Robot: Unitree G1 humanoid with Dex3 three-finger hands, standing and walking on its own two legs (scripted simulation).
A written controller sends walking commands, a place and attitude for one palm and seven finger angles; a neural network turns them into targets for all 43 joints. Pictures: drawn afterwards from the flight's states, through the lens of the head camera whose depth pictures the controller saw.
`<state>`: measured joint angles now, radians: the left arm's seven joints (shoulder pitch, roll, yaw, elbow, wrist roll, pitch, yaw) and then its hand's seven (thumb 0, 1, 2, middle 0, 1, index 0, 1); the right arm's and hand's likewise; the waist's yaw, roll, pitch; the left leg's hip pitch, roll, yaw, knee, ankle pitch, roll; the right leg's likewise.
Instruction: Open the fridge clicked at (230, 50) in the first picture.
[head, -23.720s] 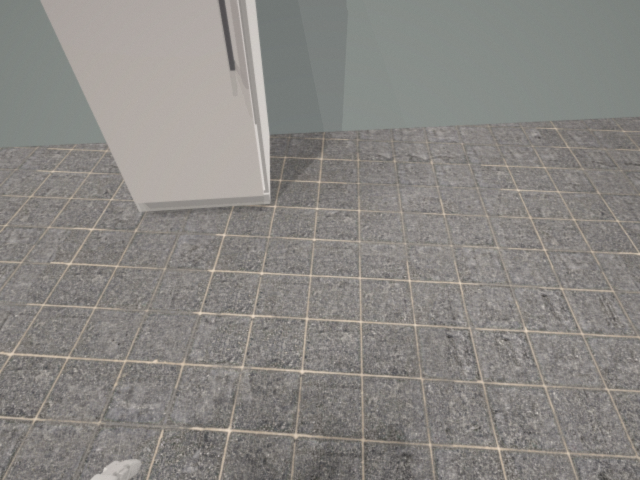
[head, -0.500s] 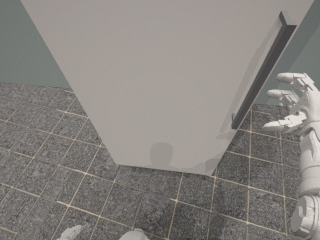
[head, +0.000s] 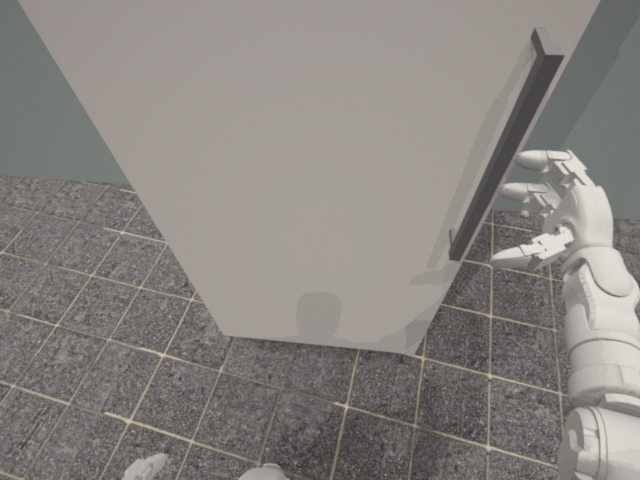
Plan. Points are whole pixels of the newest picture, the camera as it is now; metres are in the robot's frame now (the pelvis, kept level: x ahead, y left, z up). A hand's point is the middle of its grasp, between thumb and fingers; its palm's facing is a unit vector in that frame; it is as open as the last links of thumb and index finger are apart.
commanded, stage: feel for the door with the fingertips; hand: right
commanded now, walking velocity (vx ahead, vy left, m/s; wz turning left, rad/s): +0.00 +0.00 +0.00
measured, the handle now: (487, 172) +0.49 -0.14 +0.11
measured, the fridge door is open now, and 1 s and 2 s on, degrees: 0 0 0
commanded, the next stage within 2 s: slide the fingers in behind the handle in 0.32 s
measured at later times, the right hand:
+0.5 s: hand (520, 209) +0.44 -0.18 +0.10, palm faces -0.02 +1.00 +0.00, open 13.6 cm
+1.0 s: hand (499, 210) +0.44 -0.16 +0.10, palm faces -0.05 +1.00 +0.03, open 13.9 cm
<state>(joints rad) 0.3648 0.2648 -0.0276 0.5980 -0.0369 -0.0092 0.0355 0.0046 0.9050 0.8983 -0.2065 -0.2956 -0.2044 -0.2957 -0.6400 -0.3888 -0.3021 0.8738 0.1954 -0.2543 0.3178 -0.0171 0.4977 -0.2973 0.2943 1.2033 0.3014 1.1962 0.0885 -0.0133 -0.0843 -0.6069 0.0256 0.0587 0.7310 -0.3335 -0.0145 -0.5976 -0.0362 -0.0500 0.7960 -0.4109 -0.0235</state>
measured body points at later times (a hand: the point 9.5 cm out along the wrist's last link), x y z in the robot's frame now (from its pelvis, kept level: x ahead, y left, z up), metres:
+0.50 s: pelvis -0.01 +0.01 +0.00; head +0.06 +0.01 +0.44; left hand +0.04 +0.28 -0.11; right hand +0.44 -0.24 +0.10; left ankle +0.01 +0.13 -0.71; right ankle -0.02 -0.10 -0.71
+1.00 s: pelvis -0.01 +0.01 +0.00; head +0.05 +0.01 +0.45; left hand +0.06 +0.27 -0.11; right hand +0.43 -0.21 +0.10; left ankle +0.01 +0.13 -0.71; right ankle -0.02 -0.10 -0.71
